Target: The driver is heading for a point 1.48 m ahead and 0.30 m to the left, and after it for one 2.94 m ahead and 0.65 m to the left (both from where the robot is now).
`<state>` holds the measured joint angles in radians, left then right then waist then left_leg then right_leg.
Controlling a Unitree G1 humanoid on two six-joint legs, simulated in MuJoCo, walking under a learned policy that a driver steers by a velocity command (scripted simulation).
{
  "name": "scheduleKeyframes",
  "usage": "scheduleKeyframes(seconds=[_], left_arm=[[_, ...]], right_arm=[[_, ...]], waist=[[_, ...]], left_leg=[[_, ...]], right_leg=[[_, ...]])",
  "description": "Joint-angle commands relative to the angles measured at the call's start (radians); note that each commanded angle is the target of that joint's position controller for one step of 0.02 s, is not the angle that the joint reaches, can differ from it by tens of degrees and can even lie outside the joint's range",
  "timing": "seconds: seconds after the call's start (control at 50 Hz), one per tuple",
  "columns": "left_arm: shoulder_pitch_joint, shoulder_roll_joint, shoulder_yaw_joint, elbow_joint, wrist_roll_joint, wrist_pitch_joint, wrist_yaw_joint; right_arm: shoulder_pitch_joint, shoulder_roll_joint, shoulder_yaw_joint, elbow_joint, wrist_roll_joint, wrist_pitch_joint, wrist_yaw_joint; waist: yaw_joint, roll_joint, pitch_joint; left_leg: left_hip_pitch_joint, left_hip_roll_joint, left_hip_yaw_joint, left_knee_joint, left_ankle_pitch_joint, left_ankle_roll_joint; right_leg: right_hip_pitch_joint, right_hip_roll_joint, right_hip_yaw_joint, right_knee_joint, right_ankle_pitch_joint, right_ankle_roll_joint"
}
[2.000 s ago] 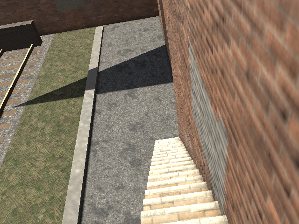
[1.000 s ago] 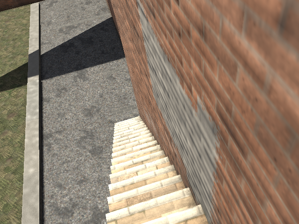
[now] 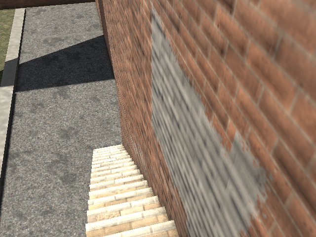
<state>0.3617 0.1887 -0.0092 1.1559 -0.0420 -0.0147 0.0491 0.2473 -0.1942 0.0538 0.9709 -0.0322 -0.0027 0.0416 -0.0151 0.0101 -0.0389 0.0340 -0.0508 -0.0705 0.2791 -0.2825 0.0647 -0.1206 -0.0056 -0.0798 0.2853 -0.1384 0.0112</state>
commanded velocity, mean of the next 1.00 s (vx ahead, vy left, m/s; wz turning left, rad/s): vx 0.11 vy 0.00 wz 0.00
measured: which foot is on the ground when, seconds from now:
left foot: down 0.00-0.92, up 0.94-1.00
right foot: down 0.00-1.00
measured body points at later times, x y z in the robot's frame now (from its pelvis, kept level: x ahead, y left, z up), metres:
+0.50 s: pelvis -0.02 +0.02 +0.00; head -0.04 +0.03 +0.45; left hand -0.03 +0.26 -0.16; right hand -0.01 -0.21 -0.15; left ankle -0.09 +0.08 -0.75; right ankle +0.01 -0.13 -0.75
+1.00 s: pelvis +0.05 -0.02 -0.02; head +0.03 -0.03 +0.43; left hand +0.04 +0.26 -0.16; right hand +0.04 -0.28 -0.18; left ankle -0.07 +0.08 -0.72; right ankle +0.01 -0.12 -0.75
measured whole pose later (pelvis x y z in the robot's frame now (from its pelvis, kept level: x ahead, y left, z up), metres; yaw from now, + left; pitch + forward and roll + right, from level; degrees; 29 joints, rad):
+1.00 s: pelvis +0.05 -0.02 -0.02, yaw +1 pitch -1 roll -1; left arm 0.37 0.26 0.05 1.13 -0.02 -0.10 0.02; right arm 0.40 -0.25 -0.04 0.98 -0.07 0.01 0.02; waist -0.03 0.04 -0.05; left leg -0.17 -0.07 -0.07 0.82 -0.55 0.06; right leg -0.21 -0.01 -0.12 0.63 -0.41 -0.04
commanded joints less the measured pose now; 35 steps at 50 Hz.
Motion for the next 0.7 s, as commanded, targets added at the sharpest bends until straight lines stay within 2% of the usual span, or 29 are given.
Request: scheduleKeyframes(seconds=[0.02, 0.1, 0.12, 0.18, 0.2, 0.24, 0.26, 0.3, 0.32, 0.34, 0.46, 0.5, 0.58, 0.6, 0.64, 0.7], left_arm=[[0.056, 0.097, 0.016, -0.005, 0.000, -0.001, 0.005], [0.052, 0.093, 0.018, 0.000, 0.001, 0.004, 0.007], [0.041, 0.085, 0.017, 0.001, -0.002, 0.012, 0.005], [0.043, 0.079, 0.018, 0.009, -0.002, 0.021, 0.006], [-0.006, 0.067, 0.009, -0.012, 0.008, 0.025, 0.004], [-0.007, 0.074, 0.008, -0.009, 0.005, 0.024, 0.004], [-0.011, 0.101, 0.016, -0.007, 0.003, 0.022, 0.012], [-0.009, 0.096, 0.016, -0.005, 0.004, 0.023, 0.014], [-0.004, 0.084, 0.007, 0.004, 0.015, 0.032, 0.023], [-0.003, 0.080, 0.005, 0.005, 0.018, 0.036, 0.025], [-0.001, 0.082, -0.002, 0.017, 0.018, 0.040, 0.023], [-0.007, 0.090, 0.000, 0.017, 0.015, 0.040, 0.023], [0.004, 0.080, -0.003, 0.025, 0.016, 0.036, 0.021], [0.003, 0.081, -0.004, 0.028, 0.018, 0.036, 0.022], [-0.028, 0.094, 0.000, 0.018, 0.023, 0.038, 0.021], [-0.061, 0.119, 0.014, -0.008, 0.035, 0.031, 0.015]], right_arm=[[0.034, -0.088, -0.018, -0.032, 0.000, -0.011, -0.003], [0.037, -0.082, -0.020, -0.034, 0.000, -0.017, -0.004], [0.074, -0.073, -0.025, -0.022, -0.001, -0.015, -0.005], [0.083, -0.068, -0.028, -0.022, -0.002, -0.014, -0.006], [0.067, -0.070, -0.027, -0.023, 0.018, -0.011, -0.011], [0.067, -0.075, -0.029, -0.027, 0.013, -0.010, -0.015], [0.085, -0.077, -0.030, -0.029, 0.007, -0.007, -0.015], [0.097, -0.082, -0.032, -0.019, 0.001, -0.006, -0.015], [0.107, -0.083, -0.036, -0.011, 0.001, -0.011, -0.010], [0.112, -0.082, -0.036, -0.010, 0.003, -0.014, -0.007], [0.125, -0.081, -0.037, -0.003, 0.002, -0.018, -0.001], [0.131, -0.078, -0.032, 0.005, 0.007, -0.014, -0.003], [0.133, -0.080, -0.031, 0.012, 0.003, -0.013, -0.003], [0.139, -0.079, -0.030, 0.016, 0.002, -0.012, -0.003], [0.129, -0.094, -0.036, 0.013, -0.001, -0.008, -0.002], [0.130, -0.147, -0.066, 0.007, 0.001, -0.009, -0.001]], waist=[[-0.010, 0.009, 0.076], [-0.004, 0.009, 0.085], [-0.013, 0.003, 0.098], [-0.008, 0.008, 0.096], [-0.001, 0.013, 0.089], [0.002, 0.013, 0.081], [-0.013, 0.018, 0.068], [-0.008, 0.027, 0.080], [-0.005, 0.020, 0.093], [-0.006, 0.017, 0.097], [-0.007, 0.008, 0.105], [-0.009, 0.018, 0.116], [-0.010, 0.004, 0.111], [-0.015, 0.004, 0.099], [-0.025, 0.019, 0.125], [-0.038, 0.084, 0.173]], left_leg=[[-0.081, 0.190, -0.120, -0.015, 0.460, 0.008], [-0.097, 0.192, -0.125, -0.028, 0.470, 0.009], [-0.114, 0.194, -0.114, -0.029, 0.479, -0.003], [-0.129, 0.189, -0.116, -0.041, 0.460, -0.009], [-0.120, 0.180, -0.119, -0.042, 0.488, -0.013], [-0.107, 0.182, -0.121, -0.043, 0.501, -0.011], [-0.088, 0.182, -0.121, -0.051, 0.497, -0.012], [-0.110, 0.172, -0.118, -0.059, 0.462, -0.011], [-0.129, 0.167, -0.122, -0.051, 0.473, -0.004], [-0.136, 0.167, -0.123, -0.053, 0.470, -0.003], [-0.166, 0.164, -0.133, -0.067, 0.423, -0.005], [-0.167, 0.165, -0.134, -0.084, 0.424, -0.013], [-0.168, 0.161, -0.132, -0.091, 0.381, -0.006], [-0.166, 0.156, -0.136, -0.109, 0.282, -0.001], [-0.198, 0.146, -0.166, -0.163, -0.011, 0.018], [-0.208, 0.164, -0.220, -0.180, -0.283, 0.083]], right_leg=[[0.006, -0.143, 0.144, -0.019, 0.187, 0.005], [0.008, -0.144, 0.144, -0.021, 0.160, 0.010], [0.021, -0.147, 0.150, -0.013, 0.182, 0.004], [0.029, -0.148, 0.148, -0.012, 0.155, 0.003], [0.014, -0.142, 0.144, -0.017, 0.122, 0.000], [0.004, -0.140, 0.139, -0.022, 0.096, 0.002], [-0.006, -0.136, 0.134, -0.018, 0.087, 0.003], [0.003, -0.138, 0.133, -0.025, 0.080, 0.006], [-0.002, -0.126, 0.126, -0.022, 0.061, 0.016], [-0.005, -0.125, 0.122, -0.019, 0.056, 0.018], [-0.008, -0.128, 0.113, -0.014, 0.036, 0.020], [-0.016, -0.130, 0.112, -0.017, 0.030, 0.021], [-0.014, -0.129, 0.111, -0.016, 0.027, 0.020], [-0.009, -0.124, 0.107, -0.021, 0.005, 0.018], [-0.032, -0.100, 0.084, 0.000, -0.033, 0.007], [-0.150, -0.055, 0.021, 0.169, -0.132, -0.021]])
